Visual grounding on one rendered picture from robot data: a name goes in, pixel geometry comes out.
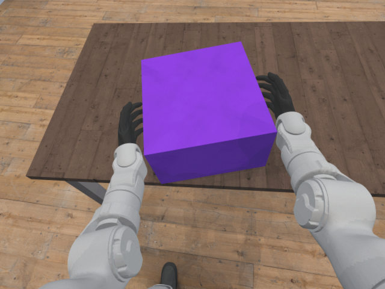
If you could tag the robot right hand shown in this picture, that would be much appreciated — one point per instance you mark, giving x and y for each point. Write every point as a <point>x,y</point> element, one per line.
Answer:
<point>281,101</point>

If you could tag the carton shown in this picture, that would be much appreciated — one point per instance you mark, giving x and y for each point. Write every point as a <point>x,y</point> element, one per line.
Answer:
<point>204,114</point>

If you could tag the robot left forearm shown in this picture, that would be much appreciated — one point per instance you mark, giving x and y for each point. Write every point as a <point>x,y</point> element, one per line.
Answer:
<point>123,198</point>

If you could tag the table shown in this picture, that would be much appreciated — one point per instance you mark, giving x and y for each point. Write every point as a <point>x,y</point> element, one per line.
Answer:
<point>334,72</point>

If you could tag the robot left upper arm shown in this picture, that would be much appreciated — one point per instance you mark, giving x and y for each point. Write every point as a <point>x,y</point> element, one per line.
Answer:
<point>103,259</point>

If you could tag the robot right forearm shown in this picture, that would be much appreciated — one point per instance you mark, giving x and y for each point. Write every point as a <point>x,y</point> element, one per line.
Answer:
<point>301,157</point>

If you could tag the robot left hand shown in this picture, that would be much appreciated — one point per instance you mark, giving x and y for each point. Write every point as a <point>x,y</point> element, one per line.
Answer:
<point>126,130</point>

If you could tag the robot right upper arm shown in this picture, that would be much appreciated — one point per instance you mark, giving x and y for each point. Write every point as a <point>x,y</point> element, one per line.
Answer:
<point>340,216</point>

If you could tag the left robot foot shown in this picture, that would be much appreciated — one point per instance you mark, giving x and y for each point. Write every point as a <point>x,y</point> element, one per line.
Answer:
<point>169,275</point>

